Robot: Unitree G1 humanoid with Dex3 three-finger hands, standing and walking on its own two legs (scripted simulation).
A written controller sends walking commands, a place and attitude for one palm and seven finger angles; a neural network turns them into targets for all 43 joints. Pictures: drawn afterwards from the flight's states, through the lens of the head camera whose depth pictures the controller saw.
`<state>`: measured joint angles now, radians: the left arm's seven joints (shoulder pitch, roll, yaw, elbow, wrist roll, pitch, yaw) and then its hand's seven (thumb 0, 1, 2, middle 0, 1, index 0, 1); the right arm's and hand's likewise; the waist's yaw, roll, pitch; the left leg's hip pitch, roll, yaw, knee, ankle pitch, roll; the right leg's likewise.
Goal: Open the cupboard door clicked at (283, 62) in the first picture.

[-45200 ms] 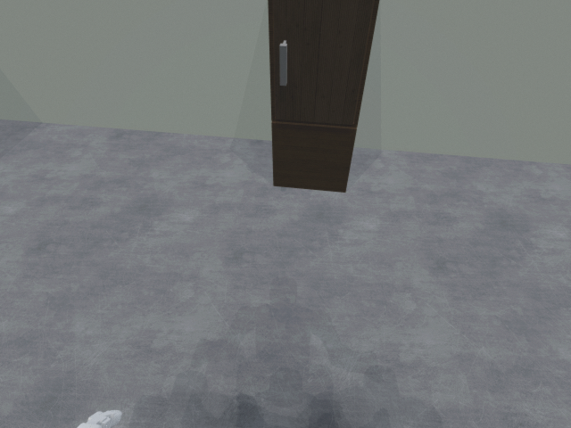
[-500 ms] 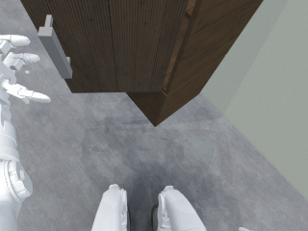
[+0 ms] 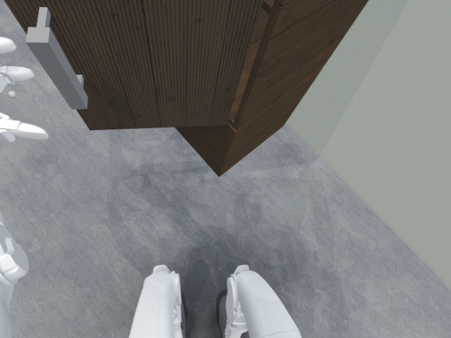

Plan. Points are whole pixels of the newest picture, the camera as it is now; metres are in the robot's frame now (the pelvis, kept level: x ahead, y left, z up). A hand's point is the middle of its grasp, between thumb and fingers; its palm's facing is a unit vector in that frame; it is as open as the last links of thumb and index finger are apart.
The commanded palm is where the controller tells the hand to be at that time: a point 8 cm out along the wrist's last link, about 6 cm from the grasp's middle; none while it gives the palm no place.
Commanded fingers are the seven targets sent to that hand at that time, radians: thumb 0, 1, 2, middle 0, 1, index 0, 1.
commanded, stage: move the hooked fingers beside the handle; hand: left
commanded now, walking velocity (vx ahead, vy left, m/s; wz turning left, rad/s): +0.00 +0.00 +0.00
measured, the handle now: (63, 63) +0.54 +0.24 +0.05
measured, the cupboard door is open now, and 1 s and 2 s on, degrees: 55 55 55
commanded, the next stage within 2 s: slide the fingers in behind the handle in 0.54 s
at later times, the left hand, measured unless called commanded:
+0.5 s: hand (9, 91) +0.49 +0.31 +0.05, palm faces +0.10 -0.99 -0.02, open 14.0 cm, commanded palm +0.48 +0.32 +0.05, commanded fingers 0.00 -0.50 0.30 -0.30 -1.20 -0.30 -1.20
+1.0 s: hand (31, 90) +0.50 +0.28 +0.04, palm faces +0.08 -1.00 -0.03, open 14.0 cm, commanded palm +0.48 +0.30 +0.05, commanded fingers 0.00 -0.50 0.30 -0.30 -1.20 -0.30 -1.20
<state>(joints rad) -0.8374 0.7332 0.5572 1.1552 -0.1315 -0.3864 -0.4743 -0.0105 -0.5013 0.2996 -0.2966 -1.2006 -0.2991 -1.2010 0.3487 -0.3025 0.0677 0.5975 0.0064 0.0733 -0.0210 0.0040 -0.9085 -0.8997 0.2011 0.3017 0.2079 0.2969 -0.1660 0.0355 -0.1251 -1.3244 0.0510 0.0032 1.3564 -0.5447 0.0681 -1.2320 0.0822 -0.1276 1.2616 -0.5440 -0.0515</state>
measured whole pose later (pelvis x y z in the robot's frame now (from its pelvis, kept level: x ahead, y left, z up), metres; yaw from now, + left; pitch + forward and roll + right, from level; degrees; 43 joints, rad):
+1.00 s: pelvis +0.00 +0.01 +0.01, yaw +1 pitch +29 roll -7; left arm -0.84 0.63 0.47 1.13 -0.12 -0.42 -0.36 -0.01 -0.50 0.30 -0.29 -1.20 -0.30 -1.21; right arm 0.35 -0.28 0.06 0.61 -0.01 0.09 -0.01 0.00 -0.91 -0.90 0.20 0.30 0.21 0.30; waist -0.17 0.04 -0.14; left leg -1.30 0.03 0.00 1.34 -0.54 0.08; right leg -1.19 0.07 -0.13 1.23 -0.54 -0.04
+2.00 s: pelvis +0.00 -0.01 +0.00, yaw +1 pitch +28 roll -5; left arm -0.84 0.52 0.42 1.13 -0.10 -0.49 -0.24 -0.01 -0.50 0.30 -0.30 -1.20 -0.31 -1.21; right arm 0.34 -0.27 0.05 0.63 -0.01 0.07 0.01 0.00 -0.91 -0.90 0.20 0.30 0.21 0.30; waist -0.18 0.04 -0.15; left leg -1.30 0.04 0.00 1.35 -0.54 0.06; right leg -1.21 0.08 -0.12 1.27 -0.55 -0.06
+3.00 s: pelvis +0.00 +0.00 +0.01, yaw +1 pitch +28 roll -5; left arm -0.84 0.48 0.38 1.15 -0.10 -0.52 -0.20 0.01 0.68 0.82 -0.38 -1.34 -0.36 -1.34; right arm 0.34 -0.27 0.04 0.63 -0.02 0.10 0.02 0.00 -0.91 -0.90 0.20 0.30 0.21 0.30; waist -0.17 0.04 -0.15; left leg -1.27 0.03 0.01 1.33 -0.54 0.07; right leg -1.18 0.07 -0.12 1.25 -0.55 -0.05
